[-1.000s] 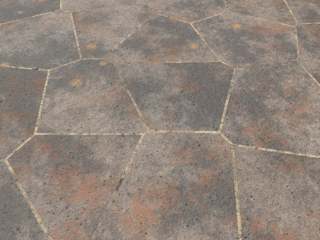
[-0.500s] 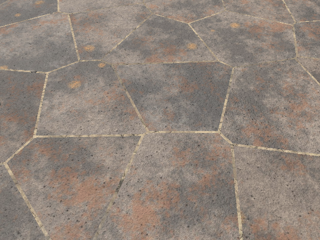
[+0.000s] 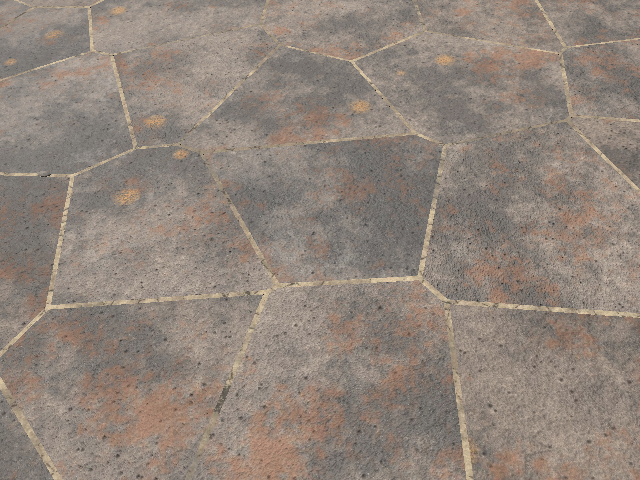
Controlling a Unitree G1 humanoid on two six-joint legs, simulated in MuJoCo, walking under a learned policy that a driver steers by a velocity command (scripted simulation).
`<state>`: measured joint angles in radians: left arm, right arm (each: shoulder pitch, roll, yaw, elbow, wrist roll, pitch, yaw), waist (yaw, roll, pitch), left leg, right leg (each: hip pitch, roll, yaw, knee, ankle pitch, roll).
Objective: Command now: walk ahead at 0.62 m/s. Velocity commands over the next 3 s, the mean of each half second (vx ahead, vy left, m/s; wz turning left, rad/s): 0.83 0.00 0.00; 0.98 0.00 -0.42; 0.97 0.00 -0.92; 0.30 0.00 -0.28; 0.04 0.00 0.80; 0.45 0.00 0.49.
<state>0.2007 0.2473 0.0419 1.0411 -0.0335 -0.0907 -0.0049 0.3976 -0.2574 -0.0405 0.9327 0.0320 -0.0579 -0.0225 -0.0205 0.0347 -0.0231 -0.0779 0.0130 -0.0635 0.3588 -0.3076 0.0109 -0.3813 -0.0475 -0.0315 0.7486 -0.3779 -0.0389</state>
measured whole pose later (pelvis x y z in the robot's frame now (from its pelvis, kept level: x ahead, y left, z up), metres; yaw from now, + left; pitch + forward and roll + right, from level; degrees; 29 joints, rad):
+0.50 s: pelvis +0.28 -0.04 -0.03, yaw +0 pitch +3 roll +2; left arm 0.57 0.19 -0.01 1.04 0.00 -0.10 0.01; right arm -0.06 -0.23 -0.01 0.65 0.04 -0.11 0.08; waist 0.10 0.01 0.02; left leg -0.74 0.04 0.07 0.57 0.10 0.07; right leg 0.31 -0.01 -0.04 0.05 -0.41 -0.02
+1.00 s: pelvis +0.73 -0.05 -0.04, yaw -14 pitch +0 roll +3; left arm 0.09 0.25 0.03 0.72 -0.04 -0.07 -0.06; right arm 0.38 -0.25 -0.04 0.91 -0.02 -0.11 -0.01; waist -0.05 -0.01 0.03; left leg 0.28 -0.05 0.27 0.20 -0.46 -0.03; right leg -0.76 -0.07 -0.08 0.71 0.13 -0.12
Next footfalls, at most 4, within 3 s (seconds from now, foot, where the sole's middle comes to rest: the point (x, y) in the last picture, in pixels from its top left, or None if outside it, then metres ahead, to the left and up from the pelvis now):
0.08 right None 0.07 -0.14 -0.78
0.56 left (305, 469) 0.56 0.08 -0.78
1.04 right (403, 303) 0.98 -0.17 -0.78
1.48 left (398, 185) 1.43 -0.21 -0.78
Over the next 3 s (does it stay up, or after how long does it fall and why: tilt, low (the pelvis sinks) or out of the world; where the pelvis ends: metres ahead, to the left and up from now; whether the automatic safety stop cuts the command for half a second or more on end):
stays up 1.51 -0.36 0.00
